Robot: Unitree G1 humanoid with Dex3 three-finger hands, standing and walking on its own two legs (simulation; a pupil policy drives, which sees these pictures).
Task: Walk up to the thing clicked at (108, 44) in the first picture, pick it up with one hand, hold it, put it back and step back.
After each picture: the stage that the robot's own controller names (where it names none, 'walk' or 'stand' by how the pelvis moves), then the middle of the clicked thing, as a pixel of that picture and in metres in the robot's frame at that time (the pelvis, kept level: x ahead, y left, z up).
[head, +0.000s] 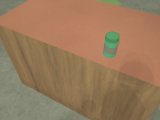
stand; (110, 45) +0.63 -0.12 -0.02
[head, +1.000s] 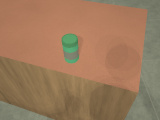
rise first; (70, 49) +0.54 +0.09 +0.01
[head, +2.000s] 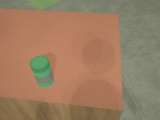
stand; (42, 72) +0.42 +0.17 +0.01
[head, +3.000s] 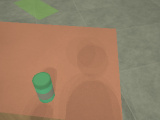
stand; (44, 88) +0.39 +0.17 -0.03
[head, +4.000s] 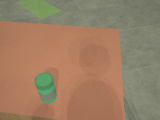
stand; (46, 88) +0.38 +0.16 -0.03
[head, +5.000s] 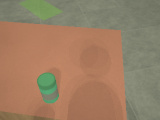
stand; (48, 88) +0.39 +0.15 -0.03
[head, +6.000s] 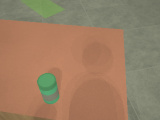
stand; (49, 89) +0.38 +0.15 -0.03
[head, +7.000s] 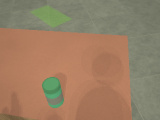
rise first; (53, 92) +0.38 +0.16 -0.02
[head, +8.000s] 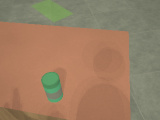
go down; (52, 87) +0.39 +0.16 -0.02
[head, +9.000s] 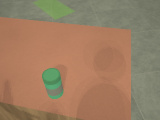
go down; (53, 84) +0.40 +0.15 -0.01
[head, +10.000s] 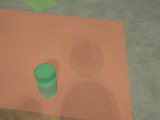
go down; (46, 81) +0.38 +0.14 +0.03
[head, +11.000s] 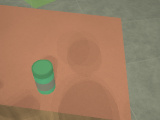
approach; (44, 77) +0.39 +0.14 +0.03
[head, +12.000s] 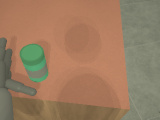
close; (35, 64) +0.41 +0.15 +0.06
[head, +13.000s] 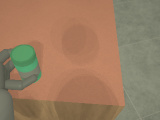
lift; (27, 65) +0.41 +0.16 +0.07
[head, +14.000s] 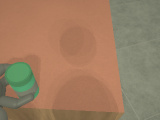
lift; (24, 82) +0.35 +0.17 +0.07
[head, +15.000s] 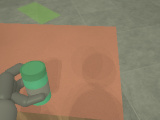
lift; (36, 83) +0.32 +0.14 +0.13
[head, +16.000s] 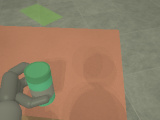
hold; (41, 84) +0.31 +0.13 +0.14
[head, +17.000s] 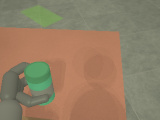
hold; (40, 84) +0.31 +0.14 +0.13
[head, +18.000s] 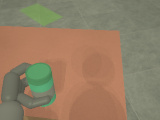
crouch; (42, 85) +0.31 +0.13 +0.13
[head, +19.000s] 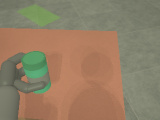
crouch; (37, 72) +0.35 +0.15 +0.14
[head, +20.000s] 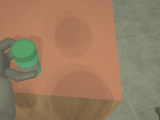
lower; (27, 60) +0.42 +0.15 +0.06
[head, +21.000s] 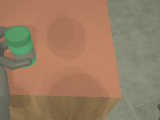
lower; (21, 47) +0.45 +0.15 +0.08
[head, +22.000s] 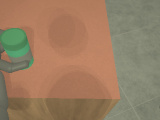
lower; (18, 50) +0.45 +0.16 +0.08
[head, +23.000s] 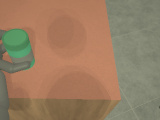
lower; (20, 50) +0.45 +0.16 +0.08
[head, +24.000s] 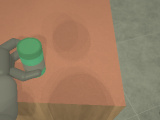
draw back; (32, 58) +0.42 +0.14 +0.07
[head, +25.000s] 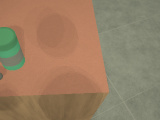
sink last; (8, 50) +0.45 +0.16 +0.09
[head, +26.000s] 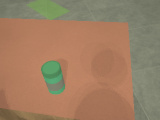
sink last; (54, 78) +0.40 +0.14 +0.04
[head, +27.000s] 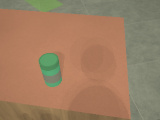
stand; (51, 70) +0.42 +0.14 +0.04
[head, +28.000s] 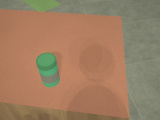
stand; (48, 70) +0.42 +0.14 +0.05
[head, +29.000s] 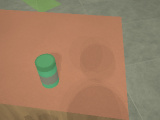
stand; (47, 71) +0.41 +0.15 +0.05
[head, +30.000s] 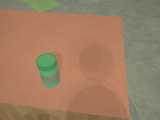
stand; (48, 71) +0.41 +0.14 +0.05
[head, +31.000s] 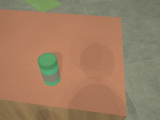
stand; (49, 69) +0.43 +0.14 +0.03
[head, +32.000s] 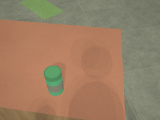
walk; (54, 81) +0.42 +0.14 -0.02
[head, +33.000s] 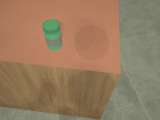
walk; (53, 35) +0.57 +0.14 +0.00
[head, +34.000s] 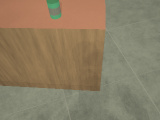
walk; (54, 7) +0.85 +0.19 -0.01
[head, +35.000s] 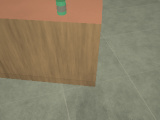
stand; (61, 5) +1.06 +0.17 -0.01
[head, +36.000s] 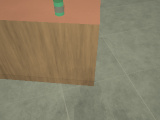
stand; (58, 6) +1.05 +0.17 -0.03
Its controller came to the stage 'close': yes
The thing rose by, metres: 0.17
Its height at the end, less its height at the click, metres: +0.00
